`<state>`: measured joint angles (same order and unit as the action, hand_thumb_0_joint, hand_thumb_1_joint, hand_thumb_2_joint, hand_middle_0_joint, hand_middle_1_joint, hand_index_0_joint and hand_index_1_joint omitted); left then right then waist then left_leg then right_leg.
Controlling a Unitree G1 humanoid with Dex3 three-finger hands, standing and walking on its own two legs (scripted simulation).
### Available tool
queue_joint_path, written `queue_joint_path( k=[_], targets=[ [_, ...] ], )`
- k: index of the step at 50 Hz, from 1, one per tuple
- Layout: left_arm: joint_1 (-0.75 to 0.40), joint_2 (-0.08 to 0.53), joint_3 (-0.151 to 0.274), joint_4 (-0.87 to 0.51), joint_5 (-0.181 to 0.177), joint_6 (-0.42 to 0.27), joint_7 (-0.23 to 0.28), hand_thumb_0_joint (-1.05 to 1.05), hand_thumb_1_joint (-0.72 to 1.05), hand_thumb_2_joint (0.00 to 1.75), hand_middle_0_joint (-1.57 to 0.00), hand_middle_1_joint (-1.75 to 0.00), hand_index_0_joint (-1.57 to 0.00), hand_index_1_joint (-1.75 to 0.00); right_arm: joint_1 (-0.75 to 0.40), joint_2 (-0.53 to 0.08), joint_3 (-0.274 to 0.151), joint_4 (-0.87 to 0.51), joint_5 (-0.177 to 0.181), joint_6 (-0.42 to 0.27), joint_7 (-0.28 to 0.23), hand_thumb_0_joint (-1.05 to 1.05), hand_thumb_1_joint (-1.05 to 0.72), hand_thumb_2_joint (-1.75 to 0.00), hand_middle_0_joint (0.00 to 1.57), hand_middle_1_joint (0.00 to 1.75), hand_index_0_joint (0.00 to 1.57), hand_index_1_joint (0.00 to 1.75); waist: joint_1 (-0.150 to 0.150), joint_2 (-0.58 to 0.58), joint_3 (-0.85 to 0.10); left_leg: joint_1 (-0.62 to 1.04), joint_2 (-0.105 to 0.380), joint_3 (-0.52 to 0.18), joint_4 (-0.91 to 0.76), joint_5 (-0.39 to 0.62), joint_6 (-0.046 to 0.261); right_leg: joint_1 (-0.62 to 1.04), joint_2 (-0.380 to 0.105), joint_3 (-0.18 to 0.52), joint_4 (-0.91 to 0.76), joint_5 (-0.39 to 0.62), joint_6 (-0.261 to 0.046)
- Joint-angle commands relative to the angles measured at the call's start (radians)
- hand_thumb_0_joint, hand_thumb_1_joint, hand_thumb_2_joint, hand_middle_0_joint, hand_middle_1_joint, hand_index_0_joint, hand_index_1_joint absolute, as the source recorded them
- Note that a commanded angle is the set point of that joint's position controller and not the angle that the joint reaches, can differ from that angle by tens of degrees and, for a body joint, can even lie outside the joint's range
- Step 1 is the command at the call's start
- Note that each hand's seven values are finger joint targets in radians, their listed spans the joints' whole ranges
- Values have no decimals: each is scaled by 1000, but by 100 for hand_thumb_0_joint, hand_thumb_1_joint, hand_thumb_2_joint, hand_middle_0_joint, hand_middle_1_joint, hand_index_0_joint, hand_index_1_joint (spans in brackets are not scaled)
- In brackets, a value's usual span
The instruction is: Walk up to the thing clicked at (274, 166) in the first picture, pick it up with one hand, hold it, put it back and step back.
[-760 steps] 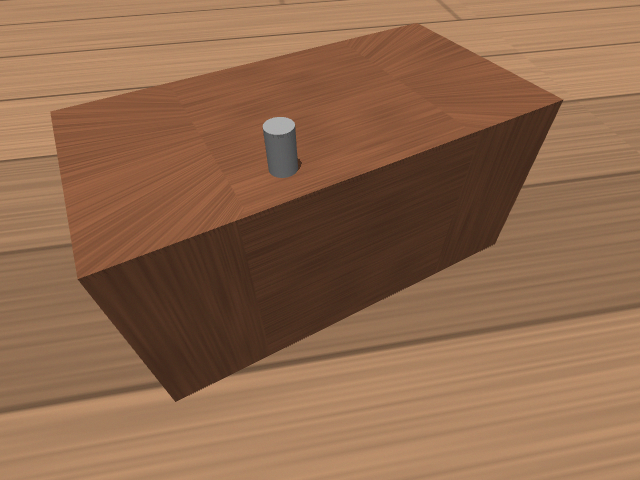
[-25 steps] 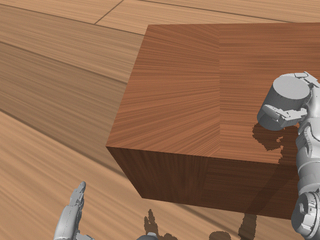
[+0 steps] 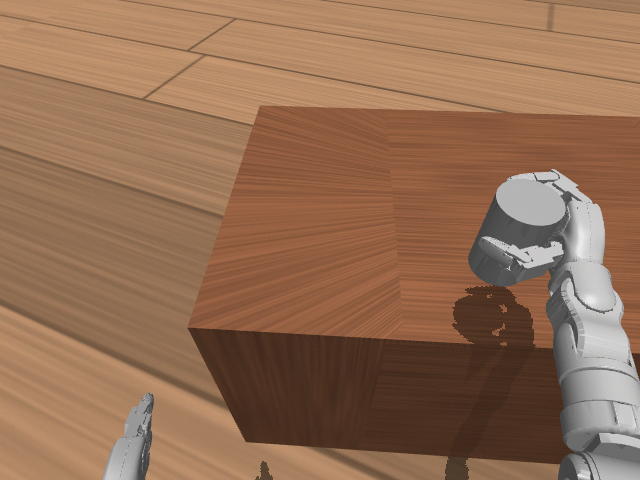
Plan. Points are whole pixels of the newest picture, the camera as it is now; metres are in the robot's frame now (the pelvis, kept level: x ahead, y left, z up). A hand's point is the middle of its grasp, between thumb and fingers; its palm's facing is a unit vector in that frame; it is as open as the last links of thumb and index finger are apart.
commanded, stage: lift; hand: right
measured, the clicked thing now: (511, 235) +0.40 -0.19 +0.12
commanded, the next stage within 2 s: hold in 0.72 s
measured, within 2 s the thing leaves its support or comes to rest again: neither
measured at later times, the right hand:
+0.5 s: hand (532, 237) +0.35 -0.18 +0.17, palm faces +0.15 +0.99 +0.00, open 10.5 cm
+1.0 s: hand (550, 232) +0.33 -0.18 +0.20, palm faces +0.16 +0.99 +0.00, open 10.5 cm
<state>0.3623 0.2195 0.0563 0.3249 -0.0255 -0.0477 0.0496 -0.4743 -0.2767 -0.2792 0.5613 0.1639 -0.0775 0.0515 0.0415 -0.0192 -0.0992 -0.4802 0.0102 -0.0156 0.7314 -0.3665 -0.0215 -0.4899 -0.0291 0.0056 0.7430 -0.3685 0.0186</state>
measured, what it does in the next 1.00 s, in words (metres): stands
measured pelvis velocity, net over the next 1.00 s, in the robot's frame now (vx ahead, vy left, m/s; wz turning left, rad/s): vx -0.01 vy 0.00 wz -0.01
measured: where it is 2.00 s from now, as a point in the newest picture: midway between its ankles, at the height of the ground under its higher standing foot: outside the picture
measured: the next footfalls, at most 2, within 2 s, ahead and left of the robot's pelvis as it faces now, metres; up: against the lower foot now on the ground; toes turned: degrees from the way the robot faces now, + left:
none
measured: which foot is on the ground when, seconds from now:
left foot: down 0.00-1.00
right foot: down 0.00-1.00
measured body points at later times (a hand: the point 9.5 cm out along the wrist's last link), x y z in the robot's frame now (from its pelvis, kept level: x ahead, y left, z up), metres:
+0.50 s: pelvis -0.01 +0.00 +0.01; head -0.02 +0.02 +0.46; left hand +0.15 +0.26 -0.05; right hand +0.34 -0.23 +0.18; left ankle +0.00 +0.13 -0.71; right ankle +0.00 -0.13 -0.71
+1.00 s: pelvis -0.01 +0.00 +0.02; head -0.03 +0.02 +0.47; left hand +0.15 +0.26 -0.06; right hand +0.32 -0.23 +0.20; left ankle +0.00 +0.13 -0.71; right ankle +0.00 -0.13 -0.71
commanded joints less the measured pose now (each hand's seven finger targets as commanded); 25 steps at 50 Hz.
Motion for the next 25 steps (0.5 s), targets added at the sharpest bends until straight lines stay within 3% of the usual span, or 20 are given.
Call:
queue_joint_path(
  k=[1,3,4,5,7,8,9,11,12,15,16,19,20,21,24,25],
  targets=[
    [-45,186,117,-181,-8,-61,24,0,-52,4,-4,-5,-5,-4,-422,-215,-43,-386,23,-24,-8,0,-9,-132,127,145,132,145,7,9,-304,135,-13,43,-105,354,8,242,21,-30,-103,307,-32],
    [-31,101,46,-129,-10,-63,18,0,-52,4,-4,-5,-4,-4,-403,-161,-8,-420,28,-1,-13,0,-7,-131,127,145,132,145,-12,-16,-249,142,-10,44,-122,317,10,227,25,-32,-120,274,-29],
    [-43,116,64,-133,-12,-65,22,0,-52,4,-4,-5,-4,-4,-386,-170,-25,-438,36,4,-14,0,-7,-130,126,144,131,144,-13,3,-262,150,-9,43,-131,308,7,233,26,-30,-123,264,-32],
    [-82,97,43,-135,-12,-70,22,0,-53,4,-3,-5,-4,-4,-369,-163,-22,-430,35,14,-17,0,-8,-130,126,144,131,144,-22,17,-247,156,-4,40,-140,296,5,230,28,-33,-129,252,-33],
    [-110,150,85,-137,-10,-69,31,0,-53,4,-4,-5,-4,-4,-397,-221,-58,-518,41,30,-27,0,-8,-132,127,145,133,146,-20,19,-247,159,-2,33,-158,264,4,234,30,-32,-145,217,-35],
    [-107,174,115,-123,-9,-68,36,0,-53,4,-3,-5,-4,-4,-353,-212,-51,-505,38,43,-30,0,-7,-131,127,145,132,145,-15,9,-230,154,1,30,-166,253,5,240,31,-34,-150,204,-34],
    [-97,167,107,-148,-7,-73,38,0,-52,4,-3,-5,-4,-4,-353,-182,-31,-527,35,53,-34,0,-6,-131,127,145,132,145,-8,29,-249,170,-2,35,-167,272,5,256,29,-32,-154,219,-35],
    [-93,117,68,-103,-9,-73,34,0,-52,4,-3,-5,-4,-4,-320,-147,-7,-542,35,66,-38,0,-5,-130,126,144,131,144,-22,8,-212,176,2,32,-178,256,5,250,32,-36,-163,207,-34],
    [-88,66,28,-60,-12,-72,31,0,-52,4,-3,-5,-4,-4,-321,-142,-6,-549,38,74,-36,0,-5,-130,127,145,132,145,-32,0,-187,169,2,35,-179,264,4,245,32,-35,-162,217,-34],
    [-125,114,64,-58,-8,-77,31,0,-53,5,-3,-5,-4,-4,-287,-141,-2,-548,36,110,-31,0,-2,-133,128,148,133,148,-21,-3,-197,176,-6,43,-186,266,7,266,26,-28,-184,222,-33],
    [-153,129,66,-99,-8,-82,32,0,-53,4,-3,-5,-4,-4,-315,-174,-27,-608,37,115,-34,0,-4,-133,128,147,133,147,-24,3,-205,179,-4,41,-196,254,6,272,27,-28,-188,211,-34],
    [-140,129,79,-33,-7,-86,35,0,-53,5,-3,-5,-4,-4,-274,-148,-14,-623,39,142,-36,0,-7,-132,127,146,133,146,-28,-14,-174,181,-1,39,-213,235,6,272,32,-31,-202,192,-32],
    [-134,156,105,-35,-6,-90,39,0,-53,4,-3,-5,-4,-4,-273,-151,-23,-620,43,148,-36,0,-6,-132,127,146,133,146,-15,20,-194,184,-5,44,-212,247,5,294,26,-26,-202,201,-36],
    [-137,160,108,-36,-7,-91,39,0,-53,4,-3,-5,-4,-4,-275,-159,-27,-652,45,153,-38,0,-6,-132,127,146,132,146,-23,4,-190,188,-7,48,-213,252,7,293,27,-26,-206,209,-32],
    [-162,110,64,-34,-8,-99,35,0,-53,5,-3,-5,-4,-4,-269,-139,-13,-693,47,168,-39,0,-6,-131,127,146,133,146,-31,-1,-178,201,-6,48,-227,234,5,296,29,-27,-216,196,-32],
    [-162,136,90,-21,-8,-101,39,0,-53,4,-3,-5,-4,-4,-266,-153,-32,-672,47,176,-44,0,-5,-130,126,144,131,144,-25,30,-174,196,-10,49,-229,234,6,298,24,-23,-220,194,-35]
  ],
)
